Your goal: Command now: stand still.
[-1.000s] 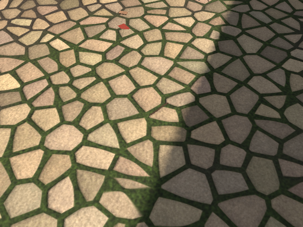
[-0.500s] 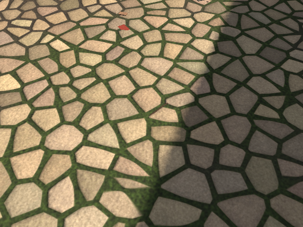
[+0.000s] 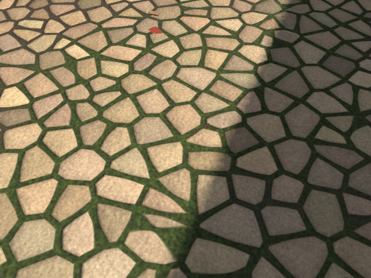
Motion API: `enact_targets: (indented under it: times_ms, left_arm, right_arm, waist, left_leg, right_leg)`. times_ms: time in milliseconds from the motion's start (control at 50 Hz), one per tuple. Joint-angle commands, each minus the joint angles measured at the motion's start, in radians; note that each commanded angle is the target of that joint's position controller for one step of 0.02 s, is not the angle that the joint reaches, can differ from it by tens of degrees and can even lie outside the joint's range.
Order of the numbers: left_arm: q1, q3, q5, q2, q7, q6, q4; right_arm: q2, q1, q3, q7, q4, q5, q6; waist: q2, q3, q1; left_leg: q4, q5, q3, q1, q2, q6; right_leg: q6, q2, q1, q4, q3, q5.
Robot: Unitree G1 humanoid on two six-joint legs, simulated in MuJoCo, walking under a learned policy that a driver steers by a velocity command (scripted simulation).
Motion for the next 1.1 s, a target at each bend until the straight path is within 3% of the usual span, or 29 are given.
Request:
enact_targets:
  times_ms: [20, 80, 120, 160, 180, 240, 360, 400, 420, 440, 460, 500, 540, 560, 600, 620, 660, 700, 720, 740, 760, 780, 800, 820, 840, 860, 920, 1000, 1100]
  left_arm:
    - [0.036, 0.013, 0.000, 0.092, 0.003, -0.006, -0.013]
    - [0.040, 0.011, -0.001, 0.089, 0.003, -0.005, -0.003]
    - [0.063, 0.012, -0.006, 0.091, 0.006, -0.001, 0.014]
    - [0.063, 0.021, -0.014, 0.114, 0.009, -0.005, 0.007]
    - [0.063, 0.022, -0.017, 0.117, 0.005, -0.016, 0.001]
    - [0.084, 0.023, -0.026, 0.103, -0.006, -0.052, -0.005]
    - [0.126, 0.024, -0.041, 0.111, -0.027, -0.098, -0.014]
    - [0.063, 0.018, -0.042, 0.096, -0.035, -0.121, -0.048]
    - [-0.024, 0.008, -0.034, 0.060, -0.044, -0.141, -0.089]
    - [-0.125, 0.006, -0.027, 0.074, -0.054, -0.160, -0.131]
    - [-0.187, 0.012, -0.031, 0.100, -0.061, -0.166, -0.158]
    - [-0.266, -0.001, -0.049, 0.073, -0.070, -0.166, -0.220]
    - [-0.220, -0.006, -0.043, 0.059, -0.069, -0.146, -0.238]
    - [-0.215, -0.014, -0.032, 0.050, -0.073, -0.138, -0.253]
    - [-0.180, -0.019, -0.014, 0.049, -0.085, -0.125, -0.244]
    - [-0.180, -0.008, -0.016, 0.074, -0.083, -0.116, -0.242]
    - [-0.188, 0.012, -0.026, 0.125, -0.072, -0.099, -0.254]
    - [-0.100, 0.042, -0.029, 0.172, -0.065, -0.097, -0.235]
    - [0.044, 0.064, -0.035, 0.205, -0.065, -0.093, -0.191]
    - [0.191, 0.082, -0.032, 0.264, -0.063, -0.088, -0.154]
    - [0.264, 0.097, -0.003, 0.387, -0.074, -0.090, -0.126]
    - [0.235, 0.072, -0.012, 0.292, -0.083, -0.099, -0.126]
    - [0.120, 0.055, -0.017, 0.233, -0.086, -0.110, -0.138]
    - [0.022, 0.043, -0.013, 0.197, -0.086, -0.118, -0.160]
    - [-0.042, 0.037, 0.002, 0.178, -0.089, -0.123, -0.165]
    - [-0.068, 0.032, 0.018, 0.162, -0.088, -0.127, -0.158]
    - [-0.031, 0.025, 0.010, 0.142, -0.075, -0.129, -0.118]
    - [0.053, 0.035, 0.005, 0.190, -0.046, -0.124, -0.093]
    - [0.132, 0.036, -0.008, 0.203, -0.029, -0.108, -0.078]
  right_arm:
    - [-0.087, 0.064, -0.012, -0.003, -0.013, 0.000, -0.005]
    - [-0.084, 0.073, -0.011, -0.003, -0.011, 0.001, -0.006]
    - [-0.078, 0.103, -0.012, -0.006, 0.004, 0.007, -0.002]
    - [-0.099, 0.093, -0.019, -0.010, -0.014, 0.014, -0.006]
    - [-0.085, 0.093, -0.015, -0.009, -0.025, 0.015, -0.016]
    - [-0.082, 0.114, -0.018, 0.005, -0.035, 0.025, -0.054]
    - [-0.064, 0.148, -0.016, 0.034, -0.062, 0.035, -0.114]
    - [-0.089, 0.272, -0.025, 0.041, -0.037, 0.042, -0.132]
    - [-0.151, 0.418, -0.046, 0.044, 0.007, 0.045, -0.137]
    - [-0.206, 0.563, -0.064, 0.052, 0.037, 0.027, -0.137]
    - [-0.175, 0.534, -0.049, 0.048, 0.029, 0.006, -0.134]
    - [-0.126, 0.456, -0.024, 0.042, 0.005, -0.005, -0.115]
    - [-0.074, 0.292, 0.004, 0.029, -0.034, 0.009, -0.094]
    - [-0.078, 0.217, 0.006, 0.022, -0.062, 0.009, -0.087]
    - [-0.164, 0.136, -0.014, 0.009, -0.107, 0.014, -0.087]
    - [-0.212, 0.187, -0.029, 0.007, -0.098, 0.018, -0.095]
    - [-0.227, 0.221, -0.039, 0.008, -0.082, 0.035, -0.095]
    - [-0.212, 0.235, -0.041, 0.014, -0.072, 0.020, -0.079]
    - [-0.195, 0.242, -0.036, 0.017, -0.074, 0.005, -0.067]
    - [-0.150, 0.254, -0.020, 0.019, -0.098, -0.013, -0.061]
    - [0.057, 0.416, 0.027, 0.028, -0.119, -0.005, -0.080]
    - [-0.021, 0.380, 0.011, 0.034, -0.114, 0.031, -0.112]
    - [-0.100, 0.245, -0.009, 0.038, -0.162, 0.058, -0.129]
    - [-0.134, 0.140, -0.013, 0.032, -0.192, 0.049, -0.134]
    - [-0.153, 0.089, -0.026, 0.022, -0.202, 0.030, -0.126]
    - [-0.144, 0.118, -0.032, 0.021, -0.203, 0.024, -0.111]
    - [-0.125, 0.128, -0.041, 0.023, -0.205, 0.024, -0.081]
    - [-0.135, -0.047, -0.049, 0.026, -0.264, 0.005, -0.079]
    - [-0.116, -0.217, -0.043, 0.045, -0.307, 0.013, -0.089]
  waist:
    - [0.000, 0.017, 0.001]
    - [0.001, 0.018, 0.002]
    - [-0.003, 0.008, 0.003]
    - [-0.004, 0.084, 0.005]
    - [-0.014, 0.106, 0.005]
    - [-0.019, 0.119, 0.007]
    - [-0.044, 0.103, 0.001]
    - [0.019, 0.086, -0.056]
    - [0.156, 0.048, -0.112]
    - [0.275, 0.015, -0.189]
    - [0.231, 0.036, -0.168]
    - [0.101, 0.068, -0.128]
    - [0.066, 0.124, -0.034]
    - [0.059, 0.142, -0.007]
    - [0.090, 0.089, 0.019]
    - [0.119, 0.059, 0.014]
    - [0.123, 0.070, 0.034]
    - [0.125, 0.007, 0.098]
    - [0.117, -0.078, 0.166]
    - [0.028, -0.175, 0.215]
    - [-0.384, -0.359, 0.102]
    - [-0.333, -0.360, 0.115]
    - [-0.243, -0.175, 0.089]
    - [-0.101, -0.121, 0.073]
    - [-0.040, -0.085, 0.044]
    - [-0.087, -0.090, 0.002]
    - [-0.085, -0.042, -0.033]
    - [-0.025, 0.013, 0.000]
    - [-0.037, 0.033, 0.055]
  left_leg:
    - [-0.088, 0.085, 0.000, -0.029, 0.001, 0.016]
    - [-0.089, 0.086, 0.000, -0.030, 0.001, 0.017]
    - [-0.073, -0.151, 0.027, -0.037, -0.028, 0.031]
    - [-0.059, -0.413, 0.005, -0.117, -0.021, 0.068]
    - [-0.049, -0.420, -0.004, -0.124, -0.013, 0.080]
    - [-0.030, -0.411, -0.064, -0.172, 0.024, 0.112]
    - [0.031, -0.276, -0.069, -0.162, 0.000, 0.148]
    - [0.010, -0.172, -0.150, -0.016, 0.027, 0.187]
    - [-0.061, -0.017, -0.309, 0.229, 0.107, 0.237]
    - [-0.174, 0.157, -0.594, 0.456, 0.294, 0.330]
    - [-0.177, 0.255, -0.691, 0.517, 0.386, 0.360]
    - [-0.178, 0.318, -0.564, 0.537, 0.383, 0.327]
    - [-0.295, 0.231, -0.381, 0.325, 0.319, 0.225]
    - [-0.363, 0.180, -0.282, 0.164, 0.259, 0.187]
    - [-0.424, 0.137, -0.073, -0.145, 0.116, 0.140]
    - [-0.456, 0.114, -0.073, -0.157, 0.132, 0.150]
    - [-0.411, 0.213, -0.069, -0.022, 0.166, 0.142]
    - [-0.187, 0.546, -0.043, 0.110, 0.182, 0.104]
    - [0.017, 0.673, -0.012, 0.100, 0.160, 0.082]
    - [0.331, 0.504, 0.008, -0.084, 0.117, 0.049]
    - [0.758, -0.220, -0.023, -0.352, -0.094, 0.005]
    - [0.936, -0.265, -0.158, -0.454, -0.085, 0.032]
    - [0.981, -0.190, -0.123, -0.557, -0.024, 0.062]
    - [0.932, -0.081, -0.106, -0.521, 0.041, 0.085]
    - [0.865, -0.008, -0.095, -0.455, 0.087, 0.096]
    - [0.814, 0.029, -0.107, -0.386, 0.120, 0.102]
    - [0.696, 0.036, -0.084, -0.360, 0.133, 0.096]
    - [0.478, 0.206, -0.073, -0.533, 0.144, 0.050]
    - [0.209, 0.386, -0.021, -0.519, 0.101, 0.028]
  right_leg:
    - [-0.025, -0.021, -0.014, -0.094, 0.016, 0.117]
    - [-0.024, -0.021, -0.015, -0.094, 0.015, 0.117]
    - [-0.037, 0.005, -0.027, -0.091, -0.005, -0.163]
    - [-0.071, -0.003, -0.122, -0.088, 0.017, -0.452]
    - [-0.088, -0.028, -0.152, -0.094, 0.057, -0.488]
    - [-0.114, -0.065, -0.146, -0.088, 0.101, -0.463]
    - [-0.166, -0.097, -0.103, -0.068, 0.185, -0.364]
    - [-0.147, -0.048, -0.234, 0.106, 0.105, -0.157]
    - [-0.095, 0.034, -0.443, 0.338, -0.034, 0.052]
    - [-0.062, 0.046, -0.714, 0.633, -0.069, -0.038]
    - [-0.075, 0.003, -0.899, 0.811, -0.005, -0.318]
    - [-0.089, -0.081, -1.063, 0.985, 0.023, -0.321]
    - [-0.069, -0.162, -0.942, 0.810, 0.040, -0.208]
    - [-0.049, -0.158, -0.782, 0.635, 0.004, -0.105]
    - [-0.014, -0.086, -0.279, 0.308, -0.075, 0.207]
    - [-0.001, -0.048, -0.159, 0.283, -0.102, 0.267]
    - [-0.013, -0.029, -0.152, 0.183, -0.094, 0.252]
    - [-0.058, 0.005, -0.074, 0.138, -0.112, 0.167]
    - [-0.087, 0.028, 0.081, 0.135, -0.132, 0.145]
    - [-0.135, -0.103, 0.322, 0.145, 0.038, 0.085]
    - [-0.309, -0.377, 0.543, -0.103, 0.614, -0.178]
    - [-0.319, -0.399, 0.504, -0.310, 0.871, -0.320]
    - [-0.263, -0.386, 0.366, -0.296, 0.724, -0.279]
    - [-0.229, -0.351, 0.214, -0.274, 0.554, -0.159]
    - [-0.201, -0.300, 0.074, -0.277, 0.412, -0.047]
    - [-0.198, -0.267, 0.001, -0.292, 0.331, 0.002]
    - [-0.227, -0.229, -0.070, -0.376, 0.221, 0.019]
    - [-0.243, -0.251, 0.006, -0.423, 0.182, 0.074]
    - [-0.206, -0.218, 0.076, -0.429, 0.077, 0.143]
Velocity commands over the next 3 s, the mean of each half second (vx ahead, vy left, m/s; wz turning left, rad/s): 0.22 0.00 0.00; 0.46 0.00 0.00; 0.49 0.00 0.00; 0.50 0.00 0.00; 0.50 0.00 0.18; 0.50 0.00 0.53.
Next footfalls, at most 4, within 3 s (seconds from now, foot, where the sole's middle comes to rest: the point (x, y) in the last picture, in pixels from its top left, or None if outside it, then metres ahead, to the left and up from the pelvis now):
0.74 right None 0.40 -0.17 -0.77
1.32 left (172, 227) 0.70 0.08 -0.77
1.88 right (226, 162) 1.02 -0.16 -0.77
2.44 left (174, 115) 1.33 0.08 -0.77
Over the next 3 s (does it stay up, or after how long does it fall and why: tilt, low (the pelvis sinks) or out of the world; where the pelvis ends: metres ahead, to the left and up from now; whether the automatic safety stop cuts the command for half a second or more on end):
stays up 1.48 0.01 -0.01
